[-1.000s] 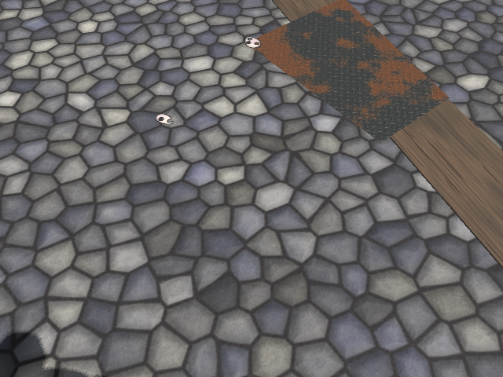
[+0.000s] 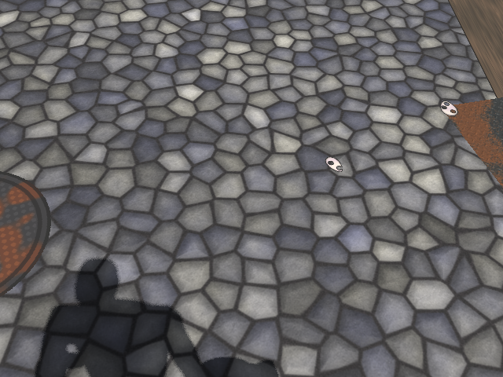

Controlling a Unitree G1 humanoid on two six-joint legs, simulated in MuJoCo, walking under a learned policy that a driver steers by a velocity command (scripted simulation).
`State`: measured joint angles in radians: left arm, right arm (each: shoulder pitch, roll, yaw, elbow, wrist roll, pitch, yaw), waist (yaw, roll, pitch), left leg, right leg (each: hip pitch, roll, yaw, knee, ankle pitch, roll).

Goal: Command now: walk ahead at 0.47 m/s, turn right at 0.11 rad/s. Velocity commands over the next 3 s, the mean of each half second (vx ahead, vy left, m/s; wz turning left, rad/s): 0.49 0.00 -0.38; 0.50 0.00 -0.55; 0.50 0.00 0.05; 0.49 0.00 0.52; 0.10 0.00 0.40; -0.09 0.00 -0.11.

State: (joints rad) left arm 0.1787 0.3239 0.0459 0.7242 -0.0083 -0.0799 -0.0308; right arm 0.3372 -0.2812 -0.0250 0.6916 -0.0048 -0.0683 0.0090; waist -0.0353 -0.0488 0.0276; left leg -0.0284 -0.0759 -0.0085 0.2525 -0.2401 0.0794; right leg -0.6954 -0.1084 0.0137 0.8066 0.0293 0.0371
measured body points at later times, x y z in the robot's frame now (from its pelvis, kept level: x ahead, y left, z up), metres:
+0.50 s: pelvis +0.31 -0.04 +0.00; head +0.34 -0.05 +0.45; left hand +0.45 +0.22 -0.11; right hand +0.43 -0.33 -0.08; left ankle +0.48 +0.11 -0.69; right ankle +0.28 -0.12 -0.75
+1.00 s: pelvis +0.58 -0.06 +0.00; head +0.61 -0.07 +0.45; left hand +0.88 +0.05 -0.09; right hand +0.45 -0.32 -0.12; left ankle +0.58 +0.06 -0.75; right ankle +0.60 -0.26 -0.68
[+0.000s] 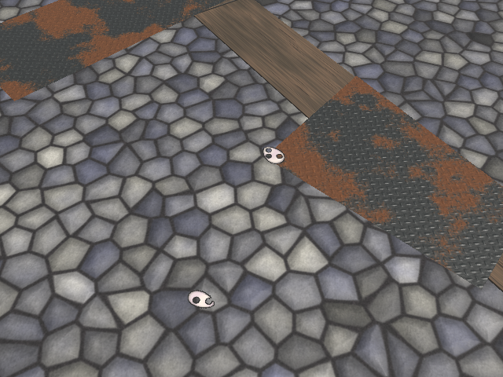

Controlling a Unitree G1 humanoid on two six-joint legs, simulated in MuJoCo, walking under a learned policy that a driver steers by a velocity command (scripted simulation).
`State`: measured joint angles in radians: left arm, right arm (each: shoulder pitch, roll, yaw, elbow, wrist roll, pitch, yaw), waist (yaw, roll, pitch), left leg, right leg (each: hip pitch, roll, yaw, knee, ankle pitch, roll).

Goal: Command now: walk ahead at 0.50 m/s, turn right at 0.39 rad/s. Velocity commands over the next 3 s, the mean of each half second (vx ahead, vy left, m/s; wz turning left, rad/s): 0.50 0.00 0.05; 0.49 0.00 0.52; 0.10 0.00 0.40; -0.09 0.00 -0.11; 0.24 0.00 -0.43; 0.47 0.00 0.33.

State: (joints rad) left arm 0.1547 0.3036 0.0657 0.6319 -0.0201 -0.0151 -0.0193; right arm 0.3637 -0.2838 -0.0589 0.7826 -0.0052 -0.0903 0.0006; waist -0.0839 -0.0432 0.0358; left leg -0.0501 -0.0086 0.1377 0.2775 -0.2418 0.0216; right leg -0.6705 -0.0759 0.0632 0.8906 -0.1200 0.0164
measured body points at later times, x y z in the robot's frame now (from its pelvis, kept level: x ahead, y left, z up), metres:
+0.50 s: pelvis +0.27 -0.06 +0.00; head +0.29 -0.06 +0.45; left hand +0.31 +0.23 -0.12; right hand +0.43 -0.32 -0.11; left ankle +0.40 +0.13 -0.67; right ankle +0.23 -0.14 -0.74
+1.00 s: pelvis +0.54 +0.04 +0.00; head +0.57 +0.07 +0.45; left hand +0.63 +0.36 -0.09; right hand +0.72 -0.20 -0.10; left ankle +0.51 +0.10 -0.74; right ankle +0.73 -0.10 -0.68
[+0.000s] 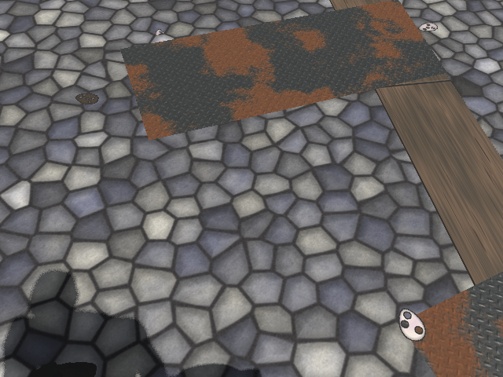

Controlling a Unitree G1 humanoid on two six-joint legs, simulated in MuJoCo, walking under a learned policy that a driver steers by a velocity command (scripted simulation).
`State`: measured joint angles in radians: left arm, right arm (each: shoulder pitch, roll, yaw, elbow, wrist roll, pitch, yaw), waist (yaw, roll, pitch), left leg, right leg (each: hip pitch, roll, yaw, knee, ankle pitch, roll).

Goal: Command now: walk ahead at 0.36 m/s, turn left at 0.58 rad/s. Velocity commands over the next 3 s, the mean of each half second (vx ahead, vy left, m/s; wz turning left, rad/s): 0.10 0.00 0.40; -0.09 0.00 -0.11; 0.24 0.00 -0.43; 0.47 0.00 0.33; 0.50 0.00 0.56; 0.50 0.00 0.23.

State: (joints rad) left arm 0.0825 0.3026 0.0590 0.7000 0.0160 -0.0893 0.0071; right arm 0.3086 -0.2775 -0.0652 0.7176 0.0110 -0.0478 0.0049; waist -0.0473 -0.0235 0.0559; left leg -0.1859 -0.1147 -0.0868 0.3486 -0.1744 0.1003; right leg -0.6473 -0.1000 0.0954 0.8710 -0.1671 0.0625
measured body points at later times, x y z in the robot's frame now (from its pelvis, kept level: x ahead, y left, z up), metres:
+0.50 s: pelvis +0.13 -0.05 -0.01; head +0.18 -0.05 +0.43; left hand +0.23 +0.24 -0.12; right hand +0.32 -0.30 -0.12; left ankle +0.09 +0.09 -0.69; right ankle +0.26 -0.13 -0.75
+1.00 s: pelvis +0.05 -0.02 +0.00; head +0.06 +0.00 +0.44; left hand +0.09 +0.29 -0.14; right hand +0.23 -0.26 -0.10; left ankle +0.07 +0.09 -0.75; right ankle +0.01 -0.17 -0.68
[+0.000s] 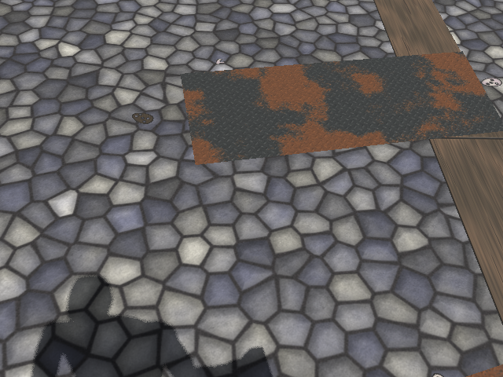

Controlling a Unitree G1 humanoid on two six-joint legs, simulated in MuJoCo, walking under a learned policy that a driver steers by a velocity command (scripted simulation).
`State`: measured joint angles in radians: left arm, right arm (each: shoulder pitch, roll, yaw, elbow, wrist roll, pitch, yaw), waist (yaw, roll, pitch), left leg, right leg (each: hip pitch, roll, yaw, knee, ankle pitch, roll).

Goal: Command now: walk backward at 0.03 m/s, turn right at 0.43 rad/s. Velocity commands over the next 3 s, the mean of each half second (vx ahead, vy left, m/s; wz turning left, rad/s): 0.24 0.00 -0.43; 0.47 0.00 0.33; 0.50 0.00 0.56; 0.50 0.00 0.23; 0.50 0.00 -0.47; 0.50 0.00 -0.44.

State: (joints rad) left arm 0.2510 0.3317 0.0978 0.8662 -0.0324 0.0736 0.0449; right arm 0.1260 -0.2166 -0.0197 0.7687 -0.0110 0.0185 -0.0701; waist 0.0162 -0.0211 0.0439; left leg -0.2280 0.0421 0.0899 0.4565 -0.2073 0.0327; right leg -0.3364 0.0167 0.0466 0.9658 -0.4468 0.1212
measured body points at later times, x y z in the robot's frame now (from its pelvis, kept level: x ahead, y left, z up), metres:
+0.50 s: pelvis +0.07 -0.06 +0.00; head +0.08 -0.09 +0.45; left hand +0.13 +0.22 -0.10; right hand +0.19 -0.36 -0.10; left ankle +0.30 +0.07 -0.68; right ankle -0.07 -0.12 -0.74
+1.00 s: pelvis +0.37 -0.08 +0.00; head +0.41 -0.07 +0.45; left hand +0.60 +0.16 -0.08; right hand +0.41 -0.37 -0.12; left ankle +0.33 +0.02 -0.74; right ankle +0.56 -0.26 -0.69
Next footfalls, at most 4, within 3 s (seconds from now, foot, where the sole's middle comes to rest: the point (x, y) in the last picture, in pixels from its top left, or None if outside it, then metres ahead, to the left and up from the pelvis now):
0.14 right None -0.03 -0.13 -0.78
0.66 left None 0.37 0.01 -0.78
1.12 right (337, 331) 0.64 -0.23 -0.78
1.64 left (225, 262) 0.85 0.09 -0.78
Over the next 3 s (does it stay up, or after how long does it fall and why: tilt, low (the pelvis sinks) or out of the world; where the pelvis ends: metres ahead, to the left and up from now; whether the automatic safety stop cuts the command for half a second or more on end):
stays up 1.47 0.16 0.00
